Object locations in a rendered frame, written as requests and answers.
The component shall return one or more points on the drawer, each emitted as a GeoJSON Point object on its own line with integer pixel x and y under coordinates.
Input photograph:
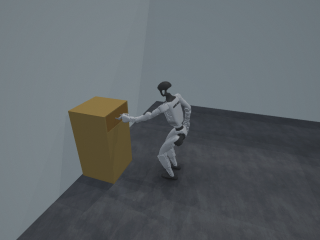
{"type": "Point", "coordinates": [111, 122]}

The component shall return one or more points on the robot left thigh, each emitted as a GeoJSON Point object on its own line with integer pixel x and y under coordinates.
{"type": "Point", "coordinates": [170, 143]}

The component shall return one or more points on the robot right forearm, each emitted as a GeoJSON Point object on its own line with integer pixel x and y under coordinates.
{"type": "Point", "coordinates": [187, 116]}

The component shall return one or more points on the cabinet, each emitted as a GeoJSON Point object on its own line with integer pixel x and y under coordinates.
{"type": "Point", "coordinates": [103, 155]}

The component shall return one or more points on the right robot upper arm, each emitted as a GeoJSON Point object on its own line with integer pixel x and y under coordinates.
{"type": "Point", "coordinates": [183, 103]}

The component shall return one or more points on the left robot hand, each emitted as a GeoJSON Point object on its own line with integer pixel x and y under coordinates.
{"type": "Point", "coordinates": [125, 117]}

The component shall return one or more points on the robot left forearm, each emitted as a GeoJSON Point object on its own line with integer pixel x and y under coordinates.
{"type": "Point", "coordinates": [139, 119]}

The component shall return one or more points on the robot thigh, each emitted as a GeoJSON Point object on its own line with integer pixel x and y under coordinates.
{"type": "Point", "coordinates": [172, 133]}
{"type": "Point", "coordinates": [170, 143]}

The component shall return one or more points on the robot right thigh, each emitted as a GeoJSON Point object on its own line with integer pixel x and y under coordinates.
{"type": "Point", "coordinates": [172, 133]}

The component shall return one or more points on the right robot hand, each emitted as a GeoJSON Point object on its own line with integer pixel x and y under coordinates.
{"type": "Point", "coordinates": [187, 125]}

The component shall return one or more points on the left robot upper arm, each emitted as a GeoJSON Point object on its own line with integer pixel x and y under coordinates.
{"type": "Point", "coordinates": [161, 109]}

